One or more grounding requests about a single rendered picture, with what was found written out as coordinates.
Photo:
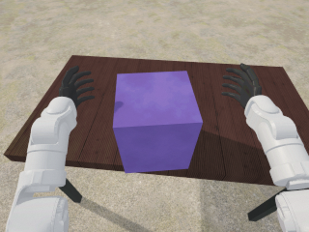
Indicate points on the robot right upper arm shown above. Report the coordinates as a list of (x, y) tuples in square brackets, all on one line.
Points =
[(293, 210)]

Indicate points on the robot left hand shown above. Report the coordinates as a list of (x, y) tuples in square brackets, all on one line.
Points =
[(69, 86)]

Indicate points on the robot left upper arm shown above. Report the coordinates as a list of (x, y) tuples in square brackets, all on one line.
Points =
[(41, 214)]

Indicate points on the robot right forearm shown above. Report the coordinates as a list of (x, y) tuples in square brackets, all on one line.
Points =
[(285, 151)]

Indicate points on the robot right hand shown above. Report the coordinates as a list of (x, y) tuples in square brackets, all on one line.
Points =
[(249, 83)]

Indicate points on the carton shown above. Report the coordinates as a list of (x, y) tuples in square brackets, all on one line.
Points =
[(156, 121)]

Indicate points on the table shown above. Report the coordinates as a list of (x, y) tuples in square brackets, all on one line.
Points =
[(227, 149)]

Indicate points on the robot left forearm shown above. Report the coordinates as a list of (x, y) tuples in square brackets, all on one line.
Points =
[(44, 169)]

